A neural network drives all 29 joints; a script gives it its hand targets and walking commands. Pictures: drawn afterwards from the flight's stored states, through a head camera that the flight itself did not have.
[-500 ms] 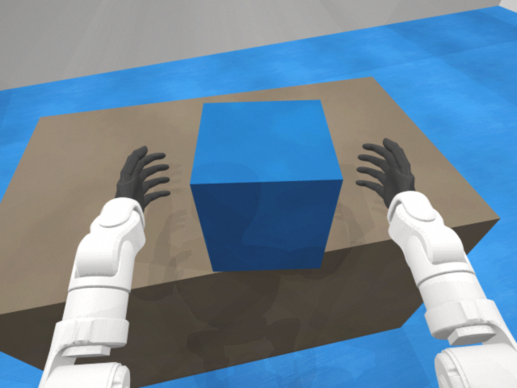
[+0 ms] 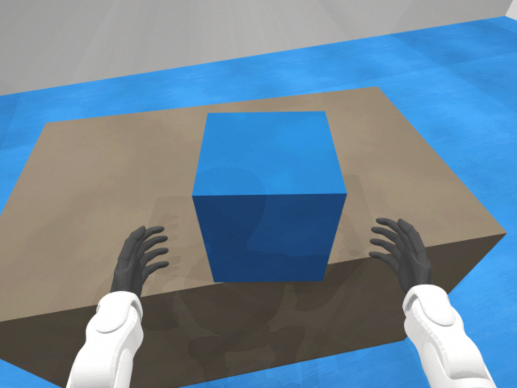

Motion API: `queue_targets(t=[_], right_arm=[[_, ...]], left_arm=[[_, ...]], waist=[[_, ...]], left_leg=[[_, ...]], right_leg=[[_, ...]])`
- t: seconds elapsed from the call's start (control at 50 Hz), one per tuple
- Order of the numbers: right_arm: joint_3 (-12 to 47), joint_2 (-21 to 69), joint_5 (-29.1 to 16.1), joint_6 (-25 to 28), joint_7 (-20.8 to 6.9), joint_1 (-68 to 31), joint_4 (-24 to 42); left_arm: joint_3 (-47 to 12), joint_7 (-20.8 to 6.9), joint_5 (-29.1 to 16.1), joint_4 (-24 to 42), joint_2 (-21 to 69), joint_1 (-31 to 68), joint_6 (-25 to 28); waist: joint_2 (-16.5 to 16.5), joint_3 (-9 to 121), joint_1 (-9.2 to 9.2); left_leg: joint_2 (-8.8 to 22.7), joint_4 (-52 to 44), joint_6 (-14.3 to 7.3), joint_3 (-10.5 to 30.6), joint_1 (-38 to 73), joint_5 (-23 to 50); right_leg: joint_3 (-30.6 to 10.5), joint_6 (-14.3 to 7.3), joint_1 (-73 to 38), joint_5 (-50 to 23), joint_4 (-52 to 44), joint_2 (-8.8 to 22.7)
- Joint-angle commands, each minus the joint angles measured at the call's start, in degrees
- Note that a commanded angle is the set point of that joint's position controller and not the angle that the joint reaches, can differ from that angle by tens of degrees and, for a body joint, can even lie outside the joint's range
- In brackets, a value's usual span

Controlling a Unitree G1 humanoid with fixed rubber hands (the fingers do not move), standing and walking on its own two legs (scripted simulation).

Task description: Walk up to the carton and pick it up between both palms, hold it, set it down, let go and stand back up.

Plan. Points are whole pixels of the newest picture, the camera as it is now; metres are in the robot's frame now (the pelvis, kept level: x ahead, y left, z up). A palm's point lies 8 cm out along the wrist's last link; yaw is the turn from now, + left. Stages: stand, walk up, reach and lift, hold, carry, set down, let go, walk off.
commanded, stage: set down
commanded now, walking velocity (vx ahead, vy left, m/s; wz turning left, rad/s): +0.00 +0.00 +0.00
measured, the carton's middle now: (267, 200) +0.44 +0.02 +0.04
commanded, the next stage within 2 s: let go in 1.30 s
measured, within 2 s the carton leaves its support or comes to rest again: neither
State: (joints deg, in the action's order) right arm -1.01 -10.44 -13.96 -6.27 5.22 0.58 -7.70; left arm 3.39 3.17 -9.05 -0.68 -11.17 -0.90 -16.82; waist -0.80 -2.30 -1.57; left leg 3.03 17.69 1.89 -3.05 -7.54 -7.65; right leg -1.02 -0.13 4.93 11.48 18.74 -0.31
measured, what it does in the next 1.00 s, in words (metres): stands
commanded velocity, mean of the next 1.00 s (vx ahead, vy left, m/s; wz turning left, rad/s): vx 0.00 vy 0.00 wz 0.00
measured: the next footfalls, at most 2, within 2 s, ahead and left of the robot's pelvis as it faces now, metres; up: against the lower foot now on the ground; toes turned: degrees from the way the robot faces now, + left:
none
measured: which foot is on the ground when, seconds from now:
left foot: down 0.00-1.00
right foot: down 0.00-1.00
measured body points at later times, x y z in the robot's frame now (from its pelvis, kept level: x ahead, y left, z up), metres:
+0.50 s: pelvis +0.02 +0.00 +0.00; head +0.02 +0.02 +0.45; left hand +0.22 +0.22 -0.01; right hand +0.23 -0.20 -0.01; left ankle +0.02 +0.14 -0.75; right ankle -0.01 -0.12 -0.75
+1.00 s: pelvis +0.03 +0.01 +0.00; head +0.01 +0.02 +0.45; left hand +0.19 +0.23 -0.06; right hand +0.21 -0.20 -0.05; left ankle +0.02 +0.14 -0.75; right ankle -0.01 -0.12 -0.75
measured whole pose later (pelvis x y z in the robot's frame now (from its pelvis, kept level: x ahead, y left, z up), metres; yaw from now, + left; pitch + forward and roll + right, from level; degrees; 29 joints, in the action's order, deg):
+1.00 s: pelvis +0.03 +0.01 +0.00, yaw +0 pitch -5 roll +0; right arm 0.8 -9.9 -4.4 7.5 0.6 14.8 -27.6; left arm -1.3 0.3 -2.6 -19.1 -11.8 -16.9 -4.0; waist -1.1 -2.4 -2.2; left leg 2.2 17.5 1.5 -3.2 -1.5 -10.5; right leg -1.1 0.4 -2.2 13.1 16.2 0.5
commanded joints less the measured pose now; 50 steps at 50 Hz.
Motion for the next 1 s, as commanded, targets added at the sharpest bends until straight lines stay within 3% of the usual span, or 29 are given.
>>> queue_targets(t=[0.0, 0.06, 0.12, 0.14, 0.18, 0.2, 0.24, 0.28, 0.3, 0.36, 0.38, 0.42, 0.48, 0.5, 0.56, 0.58, 0.64, 0.66, 0.68, 0.72, 0.82, 0.86, 0.88, 0.9, 0.92, 0.98], right_arm=[[-0.4, -3.4, 1.5, 4.5, 0.1, -5.6, 12.4], [0.2, -3.3, 2.1, 7.6, -0.1, -3.9, 14.2], [1.8, -3.0, 2.3, 10.9, -0.6, 5.2, 11.4], [1.3, -3.8, 2.6, 12.6, -0.9, 5.8, 12.2], [1.7, -3.2, 2.5, 14.3, -1.1, 7.8, 8.6], [1.6, -3.4, 3.1, 14.9, -1.2, 7.0, 7.4], [0.8, -3.5, 2.5, 16.2, -1.3, 6.2, 8.2], [0.0, -3.8, 2.6, 16.3, -1.7, 8.5, 6.8], [-1.1, -4.0, 2.8, 16.7, -1.9, 9.8, 6.1], [-1.8, -3.8, 3.8, 17.1, -2.8, 12.6, 1.2], [0.0, -2.7, 4.1, 16.8, -3.1, 13.1, -1.7], [0.2, -3.0, 3.2, 17.5, -3.4, 11.3, -0.7], [0.6, -3.2, 4.5, 19.1, -3.8, 11.0, -1.5], [0.9, -3.1, 4.8, 19.1, -4.1, 12.7, -4.6], [0.8, -4.0, 6.9, 19.3, -3.8, 11.6, -3.6], [-0.1, -3.3, 6.8, 20.1, -3.6, 10.2, 0.4], [0.1, -3.2, 8.1, 19.8, -3.4, 11.5, -2.9], [0.4, -4.1, 8.7, 19.5, -3.6, 11.7, -4.4], [-1.3, -4.3, 8.8, 20.0, -3.8, 10.7, -1.3], [0.4, -4.6, 7.1, 19.6, -4.1, 9.9, -4.6], [-0.4, -4.5, 8.7, 16.9, -4.6, 12.9, -11.6], [-0.5, -3.8, 9.5, 15.6, -4.5, 14.0, -14.5], [0.4, -4.9, 9.6, 15.6, -4.5, 13.9, -13.6], [0.4, -4.0, 9.5, 14.9, -4.5, 12.6, -14.6], [-0.7, -4.7, 10.1, 15.3, -4.4, 12.4, -13.0], [-1.3, -4.4, 10.6, 16.0, -5.2, 10.2, -13.6]], left_arm=[[2.1, -1.6, -1.1, 5.4, -5.2, 6.9, 7.5], [2.1, -2.0, -1.1, 3.6, -5.2, 3.3, 11.4], [1.0, -2.8, 0.0, 3.7, -4.9, -4.4, 16.1], [2.0, -2.9, 0.3, 3.3, -4.2, -6.5, 17.7], [1.1, -2.6, 1.2, 1.6, -4.5, -7.1, 20.4], [0.6, -2.8, 0.8, -0.8, -4.2, -6.1, 21.2], [-0.7, -2.0, -0.3, 2.8, -5.3, -3.6, 23.1], [-2.1, -1.3, 0.0, 3.9, -5.5, -4.4, 23.6], [-2.8, -0.8, -0.3, 4.8, -4.2, -5.4, 24.0], [-3.7, -0.7, 1.3, 2.6, -4.5, -7.3, 23.4], [-4.1, -1.0, 2.0, -1.8, -4.5, -9.0, 23.1], [-3.5, -0.8, 1.9, 0.8, -6.4, -7.6, 24.2], [-3.3, -0.8, 2.8, -2.8, -5.0, -9.9, 24.3], [-4.2, -1.5, 3.2, -7.0, -4.3, -13.1, 23.4], [-2.6, -2.2, 2.7, -7.6, -6.0, -11.3, 22.1], [-2.9, -2.0, 1.4, -4.7, -7.2, -9.8, 22.7], [-2.8, -2.3, 2.7, -8.9, -7.2, -11.6, 21.7], [-2.2, -2.5, 3.1, -9.6, -6.3, -11.3, 21.2], [-2.3, -2.2, 1.8, -4.8, -7.6, -9.3, 21.8], [-2.7, -1.7, 3.0, -6.9, -6.9, -9.3, 21.3], [-2.8, -2.1, 6.1, -10.0, -5.2, -11.5, 16.7], [-3.5, -2.9, 6.8, -11.6, -4.5, -12.8, 14.6], [-3.1, -3.1, 6.7, -11.1, -4.4, -13.0, 14.3], [-3.4, -3.1, 7.2, -12.2, -4.0, -12.6, 13.6], [-3.1, -3.0, 6.6, -8.6, -4.6, -11.3, 14.0], [-2.6, -2.0, 7.9, -8.4, -5.0, -9.5, 14.4]], waist=[[-2.2, 12.3, -0.42], [-4.6, 14.7, -2.17], [-3.6, 12.7, -1.41], [-2.6, 13.9, -2.5], [-0.6, 10.2, -1.4], [-1.4, 8.8, -0.87], [-0.1, 8.0, -1.05], [1.3, 5.0, 0.15], [4.2, 5.8, 0.75], [6.6, 4.9, 0.93], [5.1, 2.2, 0.57], [3.5, 4.2, 0.44], [3.4, 5.9, -0.99], [2.5, 4.4, -0.57], [-0.6, 5.5, -1.18], [-1.5, 8.1, -1.37], [-2.8, 4.6, -1.08], [-1.9, 5.8, -1.11], [-1.5, 8.6, -0.94], [0.4, 6.2, -1.62], [3.3, 0.4, -0.09], [3.0, -1.0, 0.97], [2.5, 0.0, 0.09], [1.6, -2.4, 0.4], [3.6, 0.7, 0.29], [3.3, 0.6, 0.21]], left_leg=[[-3.5, 0.0, -1.6, 0.9, 12.8, 9.5], [-3.8, 0.4, -1.5, 0.7, 12.4, 10.5], [-4.0, 1.1, -0.7, 1.4, 13.7, 17.0], [-3.9, 1.5, -0.3, 1.5, 15.5, 19.9], [-3.7, 1.3, 0.0, 1.6, 15.5, 19.4], [-3.7, 1.2, -0.2, 1.4, 15.2, 17.6], [-3.3, 1.2, 0.0, 1.4, 15.1, 17.2], [-3.2, 1.2, 0.7, 2.1, 15.2, 15.1], [-2.9, 1.6, 1.1, 2.2, 17.1, 16.8], [-2.6, 1.6, 1.5, 2.2, 18.1, 16.5], [-2.7, 1.6, 1.0, 2.5, 17.2, 15.7], [-2.9, 1.9, 0.7, 1.6, 15.9, 16.0], [-2.9, 2.6, 0.6, 1.7, 15.8, 17.6], [-3.3, 2.9, 0.8, 1.8, 15.9, 17.9], [-3.2, 2.4, 0.0, 1.4, 15.0, 14.7], [-3.5, 2.0, -0.5, 1.0, 15.1, 14.5], [-3.8, 2.1, -0.7, 1.1, 13.6, 14.8], [-3.3, 1.7, -0.1, 1.4, 13.9, 14.9], [-3.2, 1.8, 0.0, 1.4, 14.3, 14.9], [-3.0, 1.0, -0.1, 0.9, 14.7, 13.6], [-2.5, 0.3, 1.0, 0.3, 15.8, 14.3], [-2.6, -0.1, 1.2, 0.0, 16.3, 14.5], [-2.7, 0.1, 1.0, 0.3, 16.1, 14.5], [-3.0, -0.1, 0.6, 0.1, 15.9, 15.1], [-3.0, -0.1, 1.0, 0.1, 15.2, 14.3], [-3.0, 0.8, 1.2, 0.1, 14.9, 13.8]], right_leg=[[-0.7, 1.5, 7.8, -7.6, -5.7, -0.8], [-0.8, 1.8, 5.4, -11.1, -4.6, -0.5], [-0.6, 1.3, 5.0, -16.4, -4.3, -1.0], [-0.4, 1.1, 4.5, -18.3, -3.9, -1.3], [-1.4, 0.6, 5.6, -16.7, -5.4, -0.6], [-0.5, 0.8, 6.7, -15.8, -5.6, -0.7], [-0.6, 0.3, 8.2, -12.7, -6.0, -1.0], [-0.6, -0.5, 11.1, -8.1, -6.7, -0.9], [-0.2, -1.0, 11.6, -7.0, -6.7, -1.1], [0.2, -1.7, 12.2, -6.0, -7.3, -0.6], [-0.1, -1.6, 11.7, -5.2, -7.9, -0.5], [-0.4, -1.4, 9.2, -6.7, -7.3, -0.5], [-0.1, -1.2, 9.0, -9.0, -5.8, -0.6], [-0.3, -1.2, 10.1, -9.7, -6.3, -0.5], [0.0, -0.6, 7.9, -9.0, -6.1, -0.3], [0.2, 0.3, 6.6, -9.7, -5.5, -0.2], [-0.4, 0.7, 6.7, -12.6, -5.4, 0.3], [-0.1, 0.3, 6.8, -11.9, -5.2, -0.1], [0.3, 0.4, 4.9, -11.4, -5.4, -0.1], [0.2, 0.0, 6.7, -9.1, -5.5, 0.1], [1.5, -1.2, 9.0, -5.7, -7.2, -1.1], [2.0, -0.9, 7.5, -7.3, -7.5, -1.5], [1.6, -1.0, 6.4, -7.2, -7.5, -1.3], [1.7, -0.8, 7.5, -7.5, -7.4, -1.4], [1.7, -1.0, 6.5, -6.4, -7.1, -1.3], [2.2, -1.0, 8.1, -5.0, -6.4, -1.6]])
